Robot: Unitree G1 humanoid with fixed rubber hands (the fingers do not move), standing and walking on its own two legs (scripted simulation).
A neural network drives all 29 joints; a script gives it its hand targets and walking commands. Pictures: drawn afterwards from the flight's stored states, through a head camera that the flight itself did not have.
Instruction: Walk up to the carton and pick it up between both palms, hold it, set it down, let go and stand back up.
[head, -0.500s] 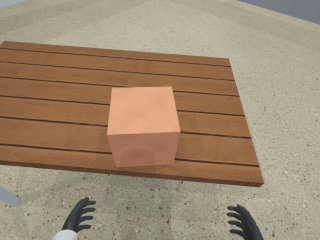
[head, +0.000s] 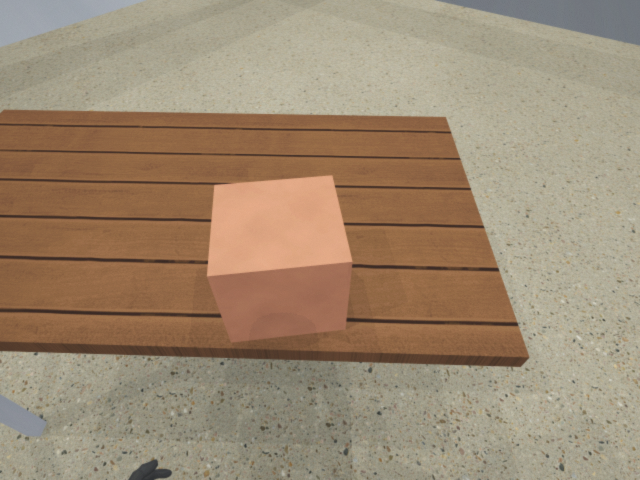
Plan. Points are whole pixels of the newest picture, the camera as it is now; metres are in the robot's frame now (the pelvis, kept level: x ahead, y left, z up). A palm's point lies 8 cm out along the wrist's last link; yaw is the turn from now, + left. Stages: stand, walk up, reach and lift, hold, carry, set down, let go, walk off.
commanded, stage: stand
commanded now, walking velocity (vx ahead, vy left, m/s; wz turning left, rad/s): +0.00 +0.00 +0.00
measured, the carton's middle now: (281, 259) +0.43 +0.08 +0.00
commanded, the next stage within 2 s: none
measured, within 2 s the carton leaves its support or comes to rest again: neither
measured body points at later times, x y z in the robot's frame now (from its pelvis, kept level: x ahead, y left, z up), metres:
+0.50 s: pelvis -0.01 +0.02 +0.00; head -0.02 +0.02 +0.45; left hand +0.06 +0.25 -0.13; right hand +0.00 -0.22 -0.15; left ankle +0.00 +0.10 -0.74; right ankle +0.00 -0.08 -0.74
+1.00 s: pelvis -0.01 +0.03 +0.01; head -0.02 +0.03 +0.46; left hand +0.00 +0.24 -0.15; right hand -0.04 -0.19 -0.15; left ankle +0.00 +0.10 -0.74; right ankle +0.00 -0.08 -0.74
